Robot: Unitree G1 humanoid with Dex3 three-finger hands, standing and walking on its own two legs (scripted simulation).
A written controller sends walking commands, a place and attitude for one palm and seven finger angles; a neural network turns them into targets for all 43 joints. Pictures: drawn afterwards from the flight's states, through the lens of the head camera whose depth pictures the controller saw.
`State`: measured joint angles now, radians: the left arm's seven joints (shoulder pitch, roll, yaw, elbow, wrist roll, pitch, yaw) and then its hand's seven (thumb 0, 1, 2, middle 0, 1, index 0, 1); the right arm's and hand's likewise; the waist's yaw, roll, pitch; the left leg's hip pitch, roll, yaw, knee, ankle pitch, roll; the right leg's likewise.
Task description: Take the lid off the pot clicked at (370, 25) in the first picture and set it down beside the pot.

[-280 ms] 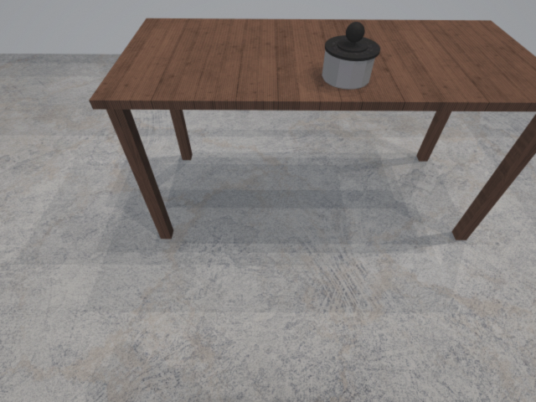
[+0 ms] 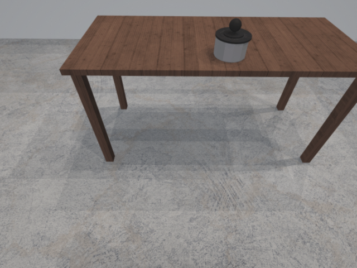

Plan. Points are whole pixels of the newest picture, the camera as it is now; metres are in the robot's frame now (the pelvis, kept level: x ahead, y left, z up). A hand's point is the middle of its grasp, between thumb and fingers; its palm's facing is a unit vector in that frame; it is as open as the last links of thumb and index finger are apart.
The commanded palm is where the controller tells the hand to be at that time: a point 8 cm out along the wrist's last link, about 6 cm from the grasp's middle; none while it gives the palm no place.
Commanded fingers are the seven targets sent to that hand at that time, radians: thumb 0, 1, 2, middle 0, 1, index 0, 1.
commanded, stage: look at it before walking up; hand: left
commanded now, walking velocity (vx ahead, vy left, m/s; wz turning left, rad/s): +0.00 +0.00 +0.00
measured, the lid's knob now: (235, 25) +1.06 -0.20 +0.10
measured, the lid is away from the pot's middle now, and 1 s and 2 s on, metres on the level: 0.00 0.00 0.00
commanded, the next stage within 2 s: walk to a spot facing it in 0.36 s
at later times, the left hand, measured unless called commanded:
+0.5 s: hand out of the picture +0.07 +0.24 -0.16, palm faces -0.02 -0.95 -0.32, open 7.4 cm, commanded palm none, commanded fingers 0.00 0.90 0.90 -0.20 -0.30 -0.20 -0.30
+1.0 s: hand out of the picture +0.06 +0.17 -0.17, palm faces -0.16 -0.95 -0.27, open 7.4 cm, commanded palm none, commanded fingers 0.00 0.90 0.90 -0.20 -0.30 -0.20 -0.30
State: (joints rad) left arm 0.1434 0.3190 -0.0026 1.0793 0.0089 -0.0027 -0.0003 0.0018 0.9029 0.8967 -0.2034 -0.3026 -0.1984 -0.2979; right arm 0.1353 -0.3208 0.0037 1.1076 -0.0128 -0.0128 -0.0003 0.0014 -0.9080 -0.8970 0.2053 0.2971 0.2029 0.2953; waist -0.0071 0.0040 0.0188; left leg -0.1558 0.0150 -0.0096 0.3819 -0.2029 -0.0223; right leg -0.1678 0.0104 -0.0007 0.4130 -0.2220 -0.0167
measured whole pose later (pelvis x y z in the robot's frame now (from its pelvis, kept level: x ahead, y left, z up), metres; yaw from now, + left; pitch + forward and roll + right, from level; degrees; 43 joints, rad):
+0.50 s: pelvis +0.01 +0.00 +0.00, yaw +0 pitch -1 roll +0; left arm 0.17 0.32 0.00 1.09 0.01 0.00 0.00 0.00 0.90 0.90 -0.20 -0.30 -0.20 -0.30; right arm 0.14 -0.32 0.01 1.12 -0.01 -0.01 0.00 0.00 -0.91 -0.90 0.21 0.30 0.20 0.30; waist 0.00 0.00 0.02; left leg -0.14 0.02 -0.01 0.37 -0.20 -0.02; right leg -0.15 0.01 0.00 0.39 -0.22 -0.02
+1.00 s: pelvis -0.02 -0.02 -0.01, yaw -13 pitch +0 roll +2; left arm 0.29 0.19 0.04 0.92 0.02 0.04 0.00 0.00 0.90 0.90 -0.20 -0.30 -0.20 -0.30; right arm 0.17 -0.23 -0.06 0.97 -0.02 0.05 -0.01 0.00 -0.91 -0.90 0.20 0.30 0.20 0.29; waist 0.03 0.03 0.07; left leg -0.46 0.05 0.02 1.08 -0.40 -0.05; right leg -0.32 0.07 0.03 0.60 -0.27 -0.08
